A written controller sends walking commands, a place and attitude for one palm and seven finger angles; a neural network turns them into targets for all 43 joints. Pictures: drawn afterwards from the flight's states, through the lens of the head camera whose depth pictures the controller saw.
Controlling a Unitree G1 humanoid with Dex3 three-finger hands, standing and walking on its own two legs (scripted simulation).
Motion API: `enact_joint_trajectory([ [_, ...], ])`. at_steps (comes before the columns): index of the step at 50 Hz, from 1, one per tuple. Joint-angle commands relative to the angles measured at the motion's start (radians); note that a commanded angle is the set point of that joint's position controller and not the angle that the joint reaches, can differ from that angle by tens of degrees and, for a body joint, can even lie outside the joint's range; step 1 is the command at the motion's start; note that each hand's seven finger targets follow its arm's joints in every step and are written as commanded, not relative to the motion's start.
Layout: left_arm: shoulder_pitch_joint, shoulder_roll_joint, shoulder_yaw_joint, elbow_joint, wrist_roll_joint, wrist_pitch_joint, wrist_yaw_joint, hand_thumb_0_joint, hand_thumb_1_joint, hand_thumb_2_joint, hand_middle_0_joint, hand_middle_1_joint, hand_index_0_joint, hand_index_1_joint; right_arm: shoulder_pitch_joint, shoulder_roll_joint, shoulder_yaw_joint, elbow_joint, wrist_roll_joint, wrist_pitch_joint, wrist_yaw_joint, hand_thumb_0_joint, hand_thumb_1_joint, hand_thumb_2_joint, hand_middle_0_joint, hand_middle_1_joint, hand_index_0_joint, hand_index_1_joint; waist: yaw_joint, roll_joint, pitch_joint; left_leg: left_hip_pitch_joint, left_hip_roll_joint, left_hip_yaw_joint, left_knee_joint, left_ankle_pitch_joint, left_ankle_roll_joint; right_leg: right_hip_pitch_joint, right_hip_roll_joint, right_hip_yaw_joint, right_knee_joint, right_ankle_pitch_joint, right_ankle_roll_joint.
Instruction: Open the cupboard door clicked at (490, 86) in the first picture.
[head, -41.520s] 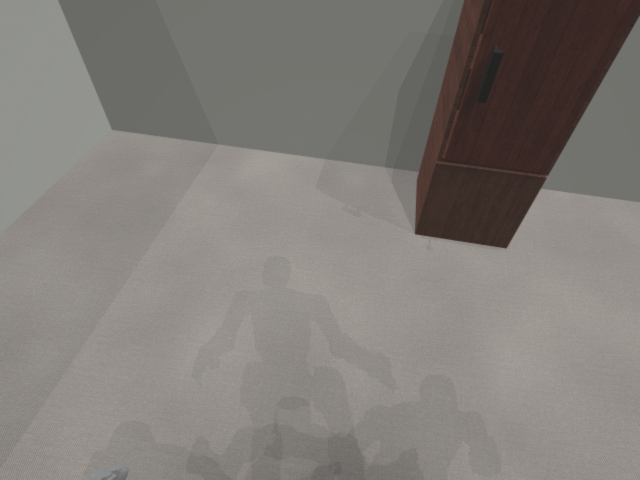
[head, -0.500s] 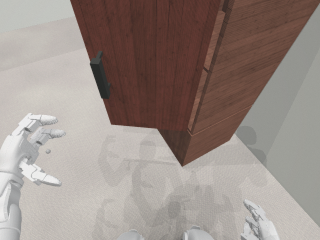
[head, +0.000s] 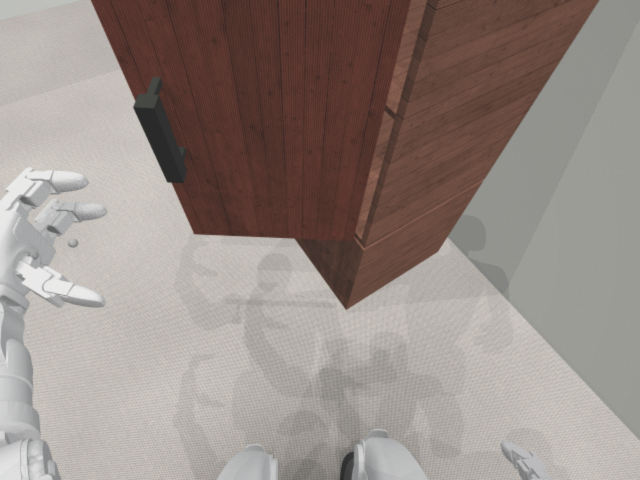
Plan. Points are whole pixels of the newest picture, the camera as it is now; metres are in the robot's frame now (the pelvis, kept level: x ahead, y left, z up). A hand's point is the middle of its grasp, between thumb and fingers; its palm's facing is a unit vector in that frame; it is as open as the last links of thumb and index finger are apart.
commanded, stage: move the hooked fingers beside the handle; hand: left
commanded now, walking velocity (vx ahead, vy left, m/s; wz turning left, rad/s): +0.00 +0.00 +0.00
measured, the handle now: (166, 132) +0.57 +0.24 +0.04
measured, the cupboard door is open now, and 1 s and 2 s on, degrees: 55 55 55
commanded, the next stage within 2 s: none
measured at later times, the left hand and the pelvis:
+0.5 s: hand (86, 202) +0.42 +0.29 +0.07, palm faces +0.00 -1.00 -0.02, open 14.0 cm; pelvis +0.00 +0.01 -0.01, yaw +0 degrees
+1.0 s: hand (104, 156) +0.50 +0.30 +0.06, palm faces +0.00 -1.00 -0.03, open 14.0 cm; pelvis +0.00 +0.02 -0.02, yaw -2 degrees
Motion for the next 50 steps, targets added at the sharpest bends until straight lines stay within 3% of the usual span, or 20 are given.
enact_joint_trajectory([
  [1, -0.302, 0.311, 0.053, -0.160, -0.023, -0.065, -0.019, 0.000, -0.500, 0.300, -0.300, -1.200, -0.300, -1.200, 0.067, -0.156, -0.066, -0.102, 0.000, -0.029, -0.012, 0.000, -0.900, -0.900, 0.200, 0.300, 0.200, 0.300, 0.000, 0.106, -0.382, 0.102, -0.024, -0.051, -0.147, 0.423, -0.008, 0.319, 0.032, 0.067, -0.068, 0.262, -0.004],
  [4, -0.364, 0.305, 0.035, -0.112, -0.013, -0.048, -0.011, 0.000, -0.500, 0.300, -0.300, -1.200, -0.300, -1.200, 0.075, -0.160, -0.065, -0.102, 0.002, -0.017, -0.013, 0.000, -0.900, -0.900, 0.200, 0.300, 0.200, 0.300, -0.012, 0.086, -0.341, 0.079, -0.024, -0.056, -0.150, 0.397, -0.005, 0.288, 0.033, 0.061, -0.069, 0.237, -0.007],
  [7, -0.415, 0.302, 0.014, -0.114, 0.016, -0.055, 0.010, 0.000, -0.500, 0.300, -0.300, -1.200, -0.300, -1.200, 0.087, -0.156, -0.068, -0.095, -0.002, -0.005, -0.008, 0.000, -0.900, -0.900, 0.200, 0.300, 0.200, 0.300, -0.008, 0.152, -0.373, 0.134, -0.020, -0.067, -0.155, 0.430, -0.016, 0.251, 0.030, 0.053, -0.066, 0.221, -0.008],
  [10, -0.437, 0.343, 0.047, -0.136, 0.021, -0.078, 0.030, 0.000, -0.500, 0.300, -0.300, -1.200, -0.300, -1.200, 0.104, -0.160, -0.070, -0.093, -0.008, 0.009, -0.004, 0.000, -0.900, -0.900, 0.200, 0.300, 0.200, 0.300, -0.006, 0.128, -0.444, 0.171, -0.014, -0.070, -0.139, 0.514, -0.021, 0.271, 0.037, 0.054, -0.056, 0.266, -0.006],
  [13, -0.428, 0.370, 0.087, -0.048, 0.025, -0.081, 0.043, 0.000, -0.500, 0.300, -0.300, -1.200, -0.300, -1.200, 0.103, -0.161, -0.066, -0.092, -0.008, 0.026, -0.001, 0.000, -0.900, -0.900, 0.200, 0.300, 0.200, 0.300, -0.006, 0.068, -0.403, 0.091, -0.018, -0.062, -0.140, 0.435, -0.013, 0.295, 0.035, 0.056, -0.057, 0.253, -0.002],
  [16, -0.501, 0.368, 0.058, 0.022, 0.046, -0.078, 0.037, 0.000, -0.500, 0.300, -0.300, -1.200, -0.300, -1.200, 0.102, -0.162, -0.060, -0.086, -0.008, 0.042, -0.001, 0.000, -0.900, -0.900, 0.200, 0.300, 0.200, 0.300, -0.020, 0.109, -0.359, 0.071, -0.018, -0.059, -0.143, 0.391, -0.013, 0.256, 0.036, 0.056, -0.056, 0.218, -0.005],
  [19, -0.570, 0.339, 0.006, 0.012, 0.062, -0.085, 0.030, 0.000, -0.500, 0.300, -0.300, -1.200, -0.300, -1.200, 0.115, -0.161, -0.060, -0.091, -0.010, 0.054, 0.001, 0.000, -0.900, -0.900, 0.200, 0.300, 0.200, 0.300, -0.040, 0.137, -0.384, 0.115, -0.013, -0.068, -0.131, 0.447, -0.013, 0.215, 0.040, 0.051, -0.045, 0.227, -0.008],
  [21, -0.611, 0.391, 0.040, 0.039, 0.069, -0.097, 0.026, 0.000, -0.500, 0.300, -0.300, -1.200, -0.300, -1.200, 0.129, -0.171, -0.064, -0.071, -0.014, 0.064, 0.000, 0.000, -0.900, -0.900, 0.200, 0.300, 0.200, 0.300, -0.041, 0.130, -0.417, 0.132, -0.008, -0.076, -0.122, 0.443, -0.018, 0.206, 0.042, 0.052, -0.046, 0.215, -0.005],
  [24, -0.680, 0.354, 0.000, 0.024, 0.058, -0.115, 0.017, 0.000, -0.500, 0.300, -0.300, -1.200, -0.300, -1.200, 0.129, -0.168, -0.061, -0.070, -0.014, 0.073, 0.000, 0.000, -0.900, -0.900, 0.200, 0.300, 0.200, 0.300, -0.055, 0.174, -0.431, 0.166, -0.007, -0.086, -0.113, 0.487, -0.027, 0.170, 0.044, 0.045, -0.037, 0.213, -0.010],
  [27, -0.720, 0.424, 0.044, 0.139, 0.076, -0.101, 0.024, 0.000, -0.500, 0.300, -0.300, -1.200, -0.300, -1.200, 0.143, -0.181, -0.055, -0.049, -0.017, 0.090, -0.004, 0.000, -0.900, -0.900, 0.200, 0.300, 0.200, 0.300, -0.069, 0.092, -0.385, 0.073, -0.008, -0.088, -0.108, 0.376, -0.013, 0.168, 0.043, 0.049, -0.041, 0.171, -0.004],
  [29, -0.759, 0.428, 0.029, 0.172, 0.087, -0.090, 0.027, 0.000, -0.500, 0.300, -0.300, -1.200, -0.300, -1.200, 0.143, -0.179, -0.048, -0.055, -0.016, 0.095, -0.006, 0.000, -0.900, -0.900, 0.200, 0.300, 0.200, 0.300, -0.077, 0.113, -0.368, 0.039, -0.014, -0.084, -0.104, 0.350, -0.007, 0.161, 0.043, 0.051, -0.035, 0.162, -0.009],
  [30, -0.777, 0.467, 0.048, 0.182, 0.104, -0.089, 0.031, 0.000, -0.500, 0.300, -0.300, -1.200, -0.300, -1.200, 0.154, -0.185, -0.050, -0.046, -0.019, 0.100, -0.007, 0.000, -0.900, -0.900, 0.200, 0.300, 0.200, 0.300, -0.076, 0.113, -0.389, 0.045, -0.011, -0.089, -0.102, 0.353, -0.009, 0.160, 0.042, 0.051, -0.033, 0.161, -0.006],
  [32, -0.801, 0.470, 0.029, 0.167, 0.124, -0.089, 0.038, 0.000, -0.500, 0.300, -0.300, -1.200, -0.300, -1.200, 0.163, -0.185, -0.047, -0.047, -0.022, 0.106, -0.005, 0.000, -0.900, -0.900, 0.200, 0.300, 0.200, 0.300, -0.084, 0.165, -0.412, 0.077, -0.010, -0.094, -0.094, 0.390, -0.013, 0.132, 0.041, 0.049, -0.028, 0.168, -0.006],
  [35, -0.802, 0.505, 0.060, 0.128, 0.124, -0.109, 0.039, 0.000, -0.500, 0.300, -0.300, -1.200, -0.300, -1.200, 0.189, -0.190, -0.054, -0.045, -0.031, 0.118, 0.003, 0.000, -0.900, -0.900, 0.200, 0.300, 0.200, 0.300, -0.070, 0.209, -0.540, 0.174, 0.000, -0.108, -0.069, 0.546, -0.032, 0.132, 0.047, 0.043, -0.008, 0.227, -0.006],
  [39, -0.843, 0.523, 0.069, 0.213, 0.112, -0.088, 0.033, 0.000, -0.500, 0.300, -0.300, -1.200, -0.300, -1.200, 0.192, -0.192, -0.045, -0.041, -0.028, 0.134, 0.004, 0.000, -0.900, -0.900, 0.200, 0.300, 0.200, 0.300, -0.098, 0.152, -0.462, 0.064, -0.004, -0.097, -0.062, 0.456, -0.012, 0.151, 0.052, 0.047, -0.014, 0.224, -0.005],
  [41, -0.858, 0.543, 0.061, 0.244, 0.139, -0.065, 0.034, 0.000, -0.500, 0.300, -0.300, -1.200, -0.300, -1.200, 0.203, -0.197, -0.042, -0.038, -0.029, 0.145, 0.003, 0.000, -0.900, -0.900, 0.200, 0.300, 0.200, 0.300, -0.105, 0.170, -0.443, 0.049, -0.004, -0.096, -0.065, 0.436, -0.006, 0.138, 0.049, 0.050, -0.019, 0.216, 0.000],
  [44, -0.876, 0.568, 0.063, 0.204, 0.161, -0.066, 0.043, 0.000, -0.500, 0.300, -0.300, -1.200, -0.300, -1.200, 0.222, -0.197, -0.043, -0.046, -0.035, 0.156, 0.005, 0.000, -0.900, -0.900, 0.200, 0.300, 0.200, 0.300, -0.101, 0.232, -0.489, 0.110, -0.001, -0.104, -0.054, 0.539, -0.017, 0.113, 0.052, 0.042, -0.006, 0.248, -0.006],
  [45, -0.876, 0.592, 0.081, 0.200, 0.167, -0.069, 0.045, 0.000, -0.500, 0.300, -0.300, -1.200, -0.300, -1.200, 0.233, -0.199, -0.046, -0.040, -0.039, 0.160, 0.008, 0.000, -0.900, -0.900, 0.200, 0.300, 0.200, 0.300, -0.100, 0.232, -0.528, 0.131, 0.005, -0.106, -0.047, 0.561, -0.021, 0.113, 0.053, 0.043, -0.006, 0.255, -0.002],
  [47, -0.909, 0.607, 0.093, 0.205, 0.163, -0.075, 0.051, 0.000, -0.500, 0.300, -0.300, -1.200, -0.300, -1.200, 0.235, -0.202, -0.043, -0.036, -0.042, 0.165, 0.009, 0.000, -0.900, -0.900, 0.200, 0.300, 0.200, 0.300, -0.115, 0.203, -0.518, 0.107, 0.008, -0.113, -0.039, 0.547, -0.019, 0.115, 0.054, 0.041, -0.003, 0.256, -0.001],
  [50, -0.936, 0.587, 0.081, 0.218, 0.151, -0.081, 0.042, 0.000, -0.500, 0.300, -0.300, -1.200, -0.300, -1.200, 0.244, -0.202, -0.044, -0.030, -0.041, 0.170, 0.013, 0.000, -0.900, -0.900, 0.200, 0.300, 0.200, 0.300, -0.128, 0.216, -0.537, 0.121, 0.012, -0.113, -0.032, 0.562, -0.018, 0.109, 0.058, 0.042, -0.006, 0.268, 0.000],
])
